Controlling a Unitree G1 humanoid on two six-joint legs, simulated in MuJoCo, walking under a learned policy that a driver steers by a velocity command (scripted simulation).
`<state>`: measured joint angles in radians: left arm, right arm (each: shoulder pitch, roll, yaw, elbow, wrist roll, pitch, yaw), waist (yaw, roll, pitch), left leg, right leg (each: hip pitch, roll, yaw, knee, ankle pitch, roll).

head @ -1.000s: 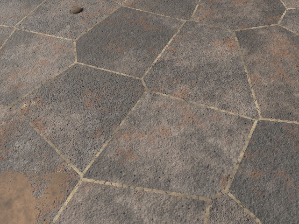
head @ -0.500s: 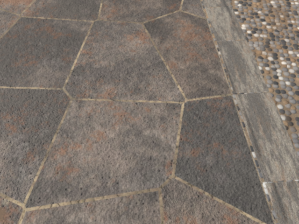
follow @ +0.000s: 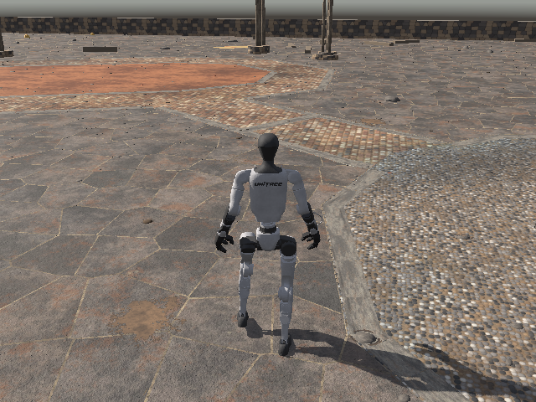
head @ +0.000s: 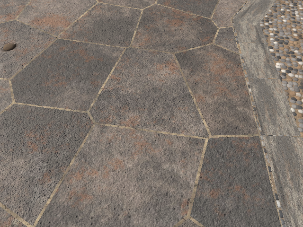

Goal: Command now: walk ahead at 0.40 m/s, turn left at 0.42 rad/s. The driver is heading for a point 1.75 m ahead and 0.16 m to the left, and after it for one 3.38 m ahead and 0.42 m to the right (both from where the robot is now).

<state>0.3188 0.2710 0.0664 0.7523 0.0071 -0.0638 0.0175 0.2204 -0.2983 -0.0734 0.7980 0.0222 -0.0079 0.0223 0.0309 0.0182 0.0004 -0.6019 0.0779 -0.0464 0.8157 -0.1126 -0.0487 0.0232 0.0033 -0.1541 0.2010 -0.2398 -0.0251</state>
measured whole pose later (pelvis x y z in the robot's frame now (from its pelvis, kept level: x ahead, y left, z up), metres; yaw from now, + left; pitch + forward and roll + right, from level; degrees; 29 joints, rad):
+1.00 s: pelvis +0.56 +0.14 +0.00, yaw +2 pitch +2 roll -1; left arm 0.33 0.28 0.05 0.73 -0.02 -0.06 0.00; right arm 0.12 -0.30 -0.02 0.64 -0.02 -0.10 0.00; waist 0.06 0.03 0.05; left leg -0.64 0.08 -0.11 0.79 -0.15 -0.06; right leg -0.18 0.13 0.12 0.34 -0.17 -0.09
